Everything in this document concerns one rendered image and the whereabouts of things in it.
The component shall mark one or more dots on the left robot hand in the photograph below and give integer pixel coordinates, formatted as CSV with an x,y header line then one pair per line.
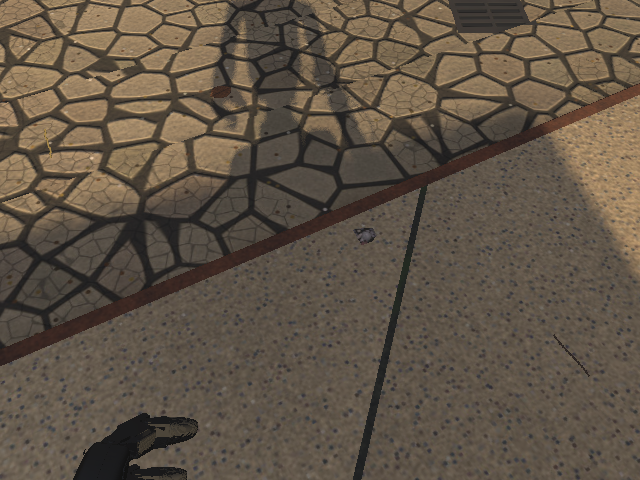
x,y
109,459

